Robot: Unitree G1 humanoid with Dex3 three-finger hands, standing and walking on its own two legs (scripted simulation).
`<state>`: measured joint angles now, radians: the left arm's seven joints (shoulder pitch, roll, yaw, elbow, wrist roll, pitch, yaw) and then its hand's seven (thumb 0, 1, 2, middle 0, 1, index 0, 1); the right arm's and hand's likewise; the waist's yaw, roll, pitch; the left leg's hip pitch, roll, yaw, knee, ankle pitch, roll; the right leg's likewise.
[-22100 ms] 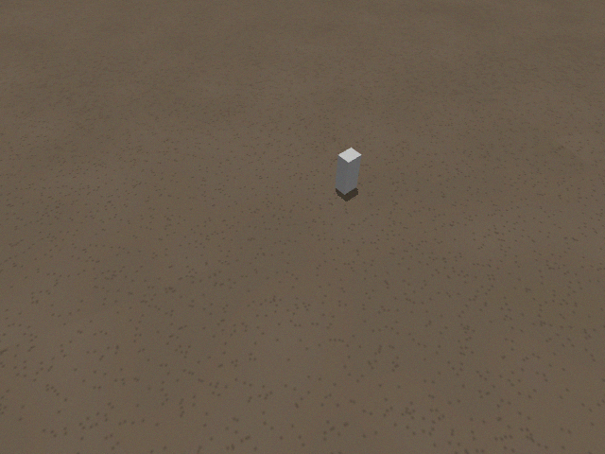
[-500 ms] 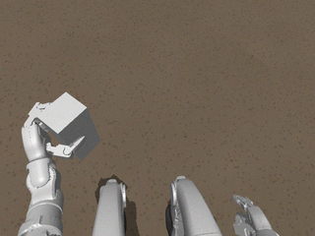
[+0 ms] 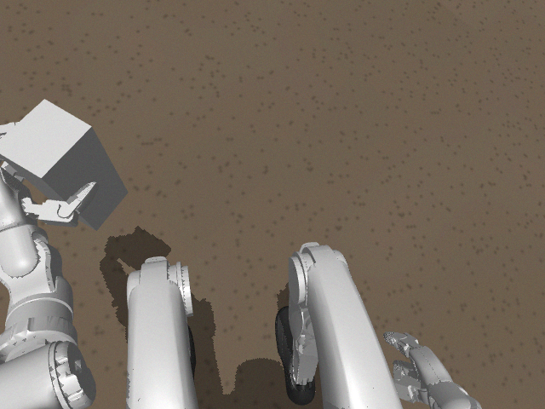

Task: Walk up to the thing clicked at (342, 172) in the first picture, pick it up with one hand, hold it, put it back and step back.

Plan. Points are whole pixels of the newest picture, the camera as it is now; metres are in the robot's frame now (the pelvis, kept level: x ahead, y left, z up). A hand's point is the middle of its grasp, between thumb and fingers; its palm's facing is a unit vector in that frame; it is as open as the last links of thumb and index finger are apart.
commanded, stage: crouch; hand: left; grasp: from the side
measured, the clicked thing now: (74, 175) +0.44 +0.25 -0.08
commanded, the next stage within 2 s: lower in 0.76 s
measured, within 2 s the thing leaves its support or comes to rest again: neither
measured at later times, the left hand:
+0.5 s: hand (73, 188) +0.45 +0.27 -0.15, palm faces +0.32 -0.94 -0.06, open 10.9 cm
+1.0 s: hand (82, 193) +0.45 +0.27 -0.20, palm faces +0.31 -0.95 -0.06, open 10.9 cm
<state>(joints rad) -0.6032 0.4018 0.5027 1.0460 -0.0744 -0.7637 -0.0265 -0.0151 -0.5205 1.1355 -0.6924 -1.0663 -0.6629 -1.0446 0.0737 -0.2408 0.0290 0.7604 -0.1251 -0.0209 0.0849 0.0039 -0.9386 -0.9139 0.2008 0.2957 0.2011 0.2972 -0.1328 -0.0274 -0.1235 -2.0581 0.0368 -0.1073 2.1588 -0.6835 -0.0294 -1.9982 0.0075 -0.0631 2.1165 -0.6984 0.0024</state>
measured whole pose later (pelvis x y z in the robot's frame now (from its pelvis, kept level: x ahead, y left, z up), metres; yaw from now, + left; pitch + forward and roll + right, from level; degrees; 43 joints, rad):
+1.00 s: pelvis -0.01 +0.01 -0.10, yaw -5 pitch +26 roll -9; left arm -0.65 0.59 0.58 1.14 -0.06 -0.79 -0.08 -0.02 -0.52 1.14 -0.69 -1.06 -0.67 -1.04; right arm 0.01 -0.30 0.18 0.73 -0.21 0.04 0.10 0.00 -0.93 -0.91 0.20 0.30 0.20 0.30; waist -0.19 -0.09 0.07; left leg -2.27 0.02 -0.21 2.50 -0.69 -0.03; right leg -2.18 0.03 -0.13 2.39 -0.68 0.03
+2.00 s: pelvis -0.02 +0.02 -0.12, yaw -10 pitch +16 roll -15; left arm -0.68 0.83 0.63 1.37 -0.03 -0.95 0.00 -0.02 -0.56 1.16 -0.70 -1.09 -0.67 -1.07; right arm -0.12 -0.36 0.42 0.61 -0.33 0.03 0.12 0.00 -0.90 -0.90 0.21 0.30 0.20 0.30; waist -0.25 -0.23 0.28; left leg -2.24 0.02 -0.34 2.63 -0.70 -0.03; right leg -2.10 0.08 -0.22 2.42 -0.64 0.06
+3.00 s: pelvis -0.02 +0.02 -0.11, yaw -10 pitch +18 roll -15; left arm -0.64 0.90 0.67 1.19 -0.13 -0.83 -0.14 -0.01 -0.48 0.15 -0.08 -0.13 -0.09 -0.12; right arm -0.04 -0.36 0.38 0.60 -0.26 0.08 0.10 0.00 -0.89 -0.89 0.21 0.30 0.21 0.30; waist -0.20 -0.18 0.19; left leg -2.25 0.03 -0.32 2.59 -0.70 -0.01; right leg -2.10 0.07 -0.21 2.38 -0.64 0.06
